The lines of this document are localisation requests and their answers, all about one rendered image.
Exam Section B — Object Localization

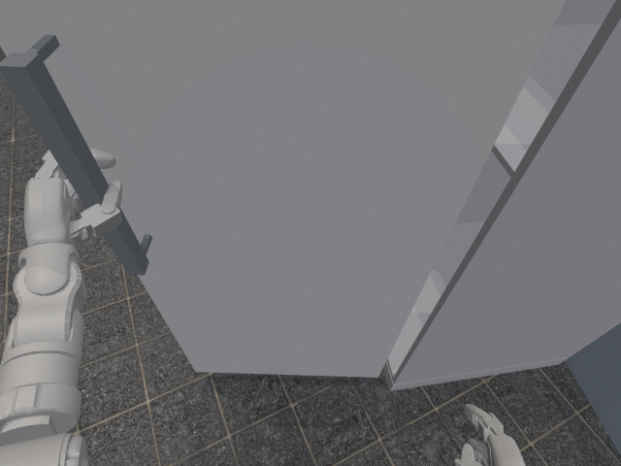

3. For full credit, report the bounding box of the handle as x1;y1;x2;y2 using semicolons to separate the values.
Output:
0;35;152;276

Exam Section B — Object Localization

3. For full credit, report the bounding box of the fridge door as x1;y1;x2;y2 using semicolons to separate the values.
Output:
0;0;566;378

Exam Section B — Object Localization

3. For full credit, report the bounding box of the robot left forearm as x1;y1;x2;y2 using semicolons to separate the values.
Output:
0;242;86;446

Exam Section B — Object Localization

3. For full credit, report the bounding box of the robot left hand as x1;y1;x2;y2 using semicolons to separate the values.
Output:
24;148;122;247

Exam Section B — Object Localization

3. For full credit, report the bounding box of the left robot upper arm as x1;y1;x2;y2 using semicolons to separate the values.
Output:
0;432;89;466

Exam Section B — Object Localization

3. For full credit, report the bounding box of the robot right hand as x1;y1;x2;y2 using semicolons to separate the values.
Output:
455;404;526;466

